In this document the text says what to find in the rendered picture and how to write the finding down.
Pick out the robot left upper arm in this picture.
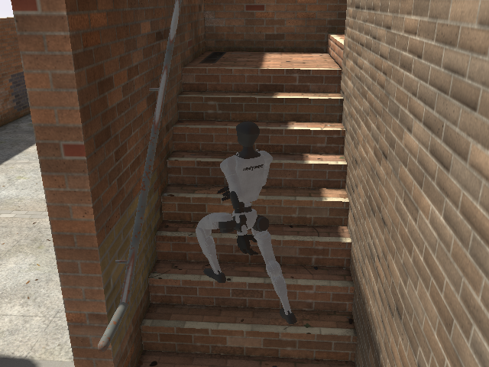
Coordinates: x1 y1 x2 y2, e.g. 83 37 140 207
220 156 245 201

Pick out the left robot forearm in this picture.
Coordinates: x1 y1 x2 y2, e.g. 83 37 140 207
230 191 248 235

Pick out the robot right shin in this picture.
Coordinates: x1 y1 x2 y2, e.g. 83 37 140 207
270 261 292 315

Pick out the left robot hand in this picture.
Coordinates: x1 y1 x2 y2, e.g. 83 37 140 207
236 234 258 255

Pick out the robot right upper arm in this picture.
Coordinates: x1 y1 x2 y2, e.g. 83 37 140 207
259 151 273 186

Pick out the right robot thigh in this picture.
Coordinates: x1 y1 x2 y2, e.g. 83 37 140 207
251 215 280 277

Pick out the right robot hand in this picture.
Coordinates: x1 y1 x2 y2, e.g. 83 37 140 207
218 186 230 201

